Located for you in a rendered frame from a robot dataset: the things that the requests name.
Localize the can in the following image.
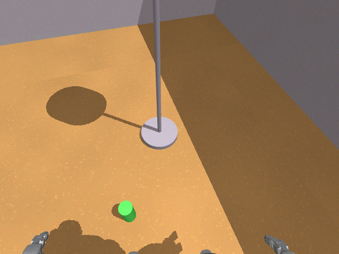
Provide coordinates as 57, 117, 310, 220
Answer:
118, 201, 136, 222

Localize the right robot hand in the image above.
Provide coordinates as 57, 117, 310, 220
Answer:
264, 235, 295, 254

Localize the floor lamp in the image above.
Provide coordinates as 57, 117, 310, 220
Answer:
141, 0, 178, 150

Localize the left robot hand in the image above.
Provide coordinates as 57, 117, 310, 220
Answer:
22, 231, 49, 254

